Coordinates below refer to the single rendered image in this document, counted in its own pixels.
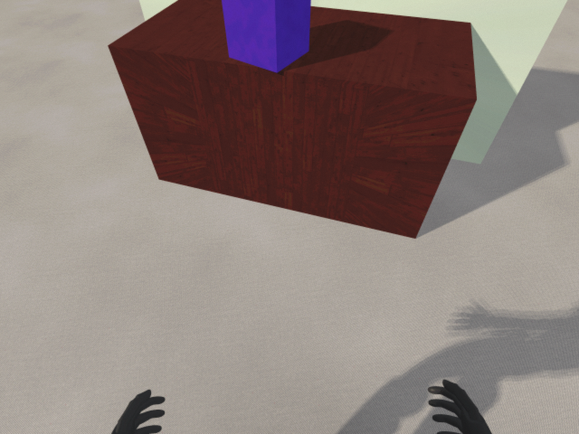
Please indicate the left robot hand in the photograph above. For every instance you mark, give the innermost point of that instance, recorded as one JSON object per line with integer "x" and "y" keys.
{"x": 132, "y": 418}

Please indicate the carton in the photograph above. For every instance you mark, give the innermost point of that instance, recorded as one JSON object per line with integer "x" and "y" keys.
{"x": 270, "y": 34}

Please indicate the right robot hand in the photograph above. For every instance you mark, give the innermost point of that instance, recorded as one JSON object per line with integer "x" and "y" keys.
{"x": 469, "y": 420}

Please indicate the pedestal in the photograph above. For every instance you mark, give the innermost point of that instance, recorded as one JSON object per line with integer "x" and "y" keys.
{"x": 360, "y": 129}

